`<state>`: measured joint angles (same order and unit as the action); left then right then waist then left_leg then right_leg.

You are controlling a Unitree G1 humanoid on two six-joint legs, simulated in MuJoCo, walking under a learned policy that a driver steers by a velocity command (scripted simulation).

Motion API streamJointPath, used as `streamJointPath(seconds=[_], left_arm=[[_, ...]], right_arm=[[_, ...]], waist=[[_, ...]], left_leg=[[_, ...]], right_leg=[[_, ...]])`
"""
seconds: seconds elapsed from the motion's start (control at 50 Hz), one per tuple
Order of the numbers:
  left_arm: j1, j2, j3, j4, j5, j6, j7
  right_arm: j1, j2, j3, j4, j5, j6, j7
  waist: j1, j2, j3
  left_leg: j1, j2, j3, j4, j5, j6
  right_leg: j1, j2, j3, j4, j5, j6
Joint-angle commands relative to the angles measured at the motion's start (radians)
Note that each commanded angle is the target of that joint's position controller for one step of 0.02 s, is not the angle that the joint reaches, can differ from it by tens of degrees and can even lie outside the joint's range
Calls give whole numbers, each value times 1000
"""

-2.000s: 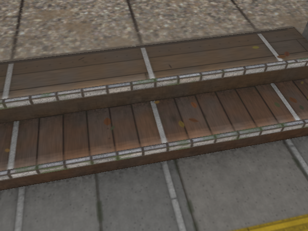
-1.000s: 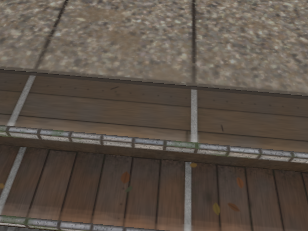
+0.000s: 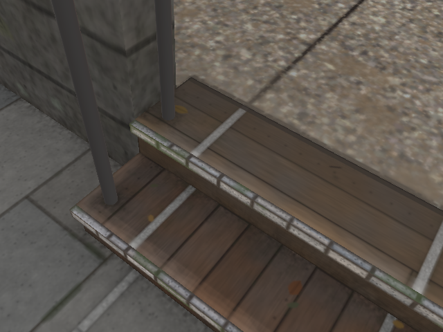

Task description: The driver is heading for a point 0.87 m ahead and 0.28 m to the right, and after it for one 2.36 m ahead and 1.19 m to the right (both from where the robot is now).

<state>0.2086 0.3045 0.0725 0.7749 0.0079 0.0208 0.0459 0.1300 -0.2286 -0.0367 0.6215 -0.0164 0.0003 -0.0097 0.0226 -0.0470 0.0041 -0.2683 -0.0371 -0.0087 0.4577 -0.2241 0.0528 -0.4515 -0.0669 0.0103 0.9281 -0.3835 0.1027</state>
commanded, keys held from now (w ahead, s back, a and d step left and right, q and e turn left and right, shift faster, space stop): no key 0.10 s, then w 0.08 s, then no key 0.72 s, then w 0.10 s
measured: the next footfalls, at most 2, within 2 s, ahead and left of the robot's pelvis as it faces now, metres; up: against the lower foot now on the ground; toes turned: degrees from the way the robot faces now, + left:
right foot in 0.14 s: +0.02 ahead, -0.15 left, +0.00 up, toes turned +0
left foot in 1.54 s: +0.31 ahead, +0.11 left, +0.00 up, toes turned +1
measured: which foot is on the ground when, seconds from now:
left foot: down 0.00-1.00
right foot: up 0.00-0.12, down 0.14-1.00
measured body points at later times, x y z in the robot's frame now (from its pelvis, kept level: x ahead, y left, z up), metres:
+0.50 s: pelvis +0.01 -0.01 -0.01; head +0.02 -0.01 +0.44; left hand +0.11 +0.23 -0.14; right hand +0.14 -0.26 -0.13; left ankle +0.01 +0.09 -0.74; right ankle -0.02 -0.15 -0.74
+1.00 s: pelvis +0.01 -0.01 -0.01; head +0.01 -0.01 +0.44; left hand +0.06 +0.25 -0.15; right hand +0.09 -0.27 -0.15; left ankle +0.01 +0.09 -0.74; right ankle -0.02 -0.15 -0.74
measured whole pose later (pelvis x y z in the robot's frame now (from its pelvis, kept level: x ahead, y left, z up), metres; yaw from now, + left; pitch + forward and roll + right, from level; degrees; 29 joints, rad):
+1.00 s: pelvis +0.01 -0.01 -0.01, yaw +0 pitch -2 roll +0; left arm 0.23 0.23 0.01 1.03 0.00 -0.02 0.05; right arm 0.17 -0.22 -0.05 1.01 0.01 0.01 -0.04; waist 0.00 0.00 0.03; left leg -0.20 -0.04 -0.02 0.51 -0.28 0.04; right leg -0.15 -0.02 0.01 0.51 -0.33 0.02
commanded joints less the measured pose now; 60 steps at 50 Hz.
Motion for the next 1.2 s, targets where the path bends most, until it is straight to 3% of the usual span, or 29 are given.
streamJointPath(seconds=[0.02,0.08,0.12,0.14,0.16,0.18,0.2,0.24,0.26,0.3,0.44,0.9,0.92,0.98,1.02,1.08,1.12,1.14,1.16,1.18,1.2], left_arm=[[-37,45,1,-71,0,-15,0],[-23,52,-2,-60,-3,-20,-6],[29,37,-13,-34,12,-31,-13],[50,59,-12,-26,21,-34,-13],[54,119,2,-18,9,-35,-10],[63,111,10,-5,-6,-40,-13],[26,67,-5,-17,4,-50,-12],[-36,20,-26,-30,22,-72,-12],[-30,4,-33,-29,23,-82,-15],[24,26,-30,-12,13,-90,-19],[38,32,-37,25,4,-72,-12],[6,30,-40,208,3,-54,-4],[23,18,-43,223,4,-52,-2],[16,19,-41,227,-8,-49,6],[17,9,-44,217,-12,-65,7],[16,-20,-50,204,-20,-102,-7],[47,-14,-48,211,-21,-118,-19],[123,-8,-46,238,-20,-125,-24],[202,28,-35,268,-17,-132,-27],[299,121,-6,300,-23,-136,-29],[360,142,2,309,-16,-137,-32]], right_arm=[[-33,-139,-37,-47,-3,-13,-7],[-33,-129,-29,-22,1,-12,-4],[-23,-103,-16,3,12,-14,-3],[3,-96,-13,19,5,-20,-1],[16,-109,-20,13,-4,-24,3],[-28,-125,-25,5,-3,-23,-1],[-59,-113,-21,0,2,-25,-5],[-35,-69,-12,11,1,-27,-12],[-13,-67,-13,23,-5,-27,-12],[2,-71,-15,43,-2,-27,-8],[29,-71,-19,109,10,-18,-6],[14,-91,-31,325,17,0,-27],[28,-81,-28,341,15,1,-28],[42,-114,-39,360,29,2,-32],[59,-124,-42,362,35,-16,-28],[109,-158,-50,374,42,-49,-16],[49,-157,-48,348,42,-57,-14],[-40,-136,-40,316,45,-59,-14],[-92,-85,-27,289,46,-67,-14],[-99,-40,-16,269,36,-84,-11],[-113,-84,-23,257,30,-100,-8]], waist=[[-27,192,-86],[-30,188,-62],[6,138,-73],[-1,111,-78],[-38,45,-46],[-12,3,-11],[-11,-28,39],[-41,-103,46],[-44,-77,29],[-24,7,-21],[-17,51,-35],[-21,49,14],[-22,51,-8],[-32,78,58],[-37,127,118],[-42,206,129],[-1,166,124],[48,141,116],[73,34,102],[84,-191,81],[112,-245,96]], left_leg=[[81,240,-194,-121,305,179],[73,241,-247,-122,166,181],[14,199,-231,-126,-2,122],[-40,158,-215,-120,-150,75],[-82,94,-161,-115,-278,45],[-65,38,-94,-68,-336,21],[-46,27,-78,-19,-291,16],[6,19,-53,28,-114,17],[33,27,-59,32,-3,18],[68,43,-75,35,147,27],[103,51,-75,37,279,14],[137,57,-68,-42,226,-1],[146,48,-60,-52,136,0],[55,43,-88,-89,-347,37],[2,103,-184,-151,-512,80],[31,245,-401,-249,-554,168],[-41,237,-379,-223,-454,158],[-85,180,-276,-165,-348,120],[-167,79,-129,-4,-217,63],[-313,-39,37,254,-130,-9],[-499,-23,32,451,-320,-32]], right_leg=[[66,-4,13,-150,-18,-10],[130,6,11,-316,-2,-29],[286,12,3,-529,219,-60],[360,-21,40,-511,252,-81],[327,-30,33,-453,128,-113],[213,-6,34,-472,-118,-148],[137,-12,59,-522,-139,-153],[100,-20,72,-539,-4,-130],[112,-14,58,-516,84,-114],[171,7,25,-464,203,-90],[235,13,18,-450,300,-89],[254,31,5,-540,228,-81],[263,42,-7,-545,154,-81],[190,80,-40,-477,-119,-111],[120,83,-43,-412,-176,-129],[70,75,-48,-297,-81,-155],[184,61,-24,-387,-52,-196],[266,49,-1,-471,-23,-214],[366,2,111,-549,-41,-240],[517,-128,337,-653,38,-300],[614,-288,542,-715,224,-384]])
